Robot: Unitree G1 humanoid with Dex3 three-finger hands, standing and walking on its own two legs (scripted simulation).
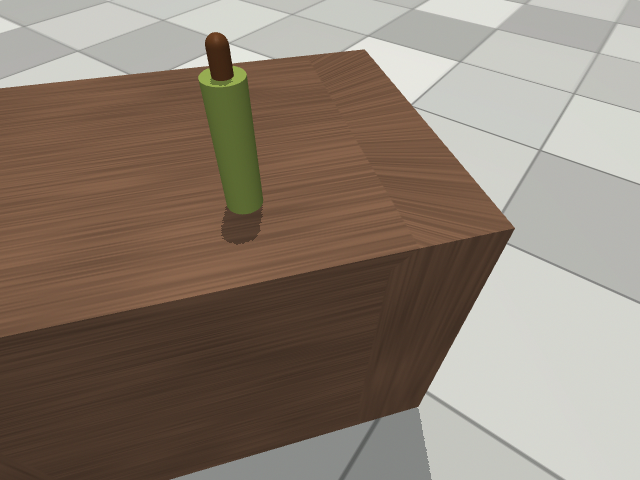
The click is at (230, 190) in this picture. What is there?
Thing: necked bottle
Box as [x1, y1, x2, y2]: [198, 32, 262, 213]
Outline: 213,32 209,34 205,40 205,47 209,67 199,74 198,79 227,206 230,210 236,213 249,213 256,210 261,205 262,194 246,73 243,69 231,65 229,47 226,38 220,33
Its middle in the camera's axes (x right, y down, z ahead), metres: -0.13 -0.16 +0.57
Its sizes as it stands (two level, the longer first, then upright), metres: 0.062 0.062 0.270
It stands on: a support 0.80 m high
